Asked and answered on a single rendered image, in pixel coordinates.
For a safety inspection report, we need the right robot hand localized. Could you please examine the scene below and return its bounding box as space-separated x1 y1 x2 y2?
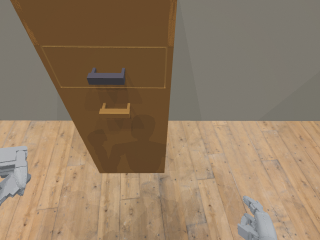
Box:
237 195 278 240

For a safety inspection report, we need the left robot hand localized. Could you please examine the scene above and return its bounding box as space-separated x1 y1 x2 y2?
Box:
0 146 32 206

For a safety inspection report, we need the drawer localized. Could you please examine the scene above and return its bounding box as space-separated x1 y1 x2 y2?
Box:
42 45 166 87

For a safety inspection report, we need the handle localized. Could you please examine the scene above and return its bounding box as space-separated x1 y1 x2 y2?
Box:
99 108 131 119
87 67 126 85

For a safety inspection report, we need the cabinet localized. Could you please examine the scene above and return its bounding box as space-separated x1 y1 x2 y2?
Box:
10 0 177 174

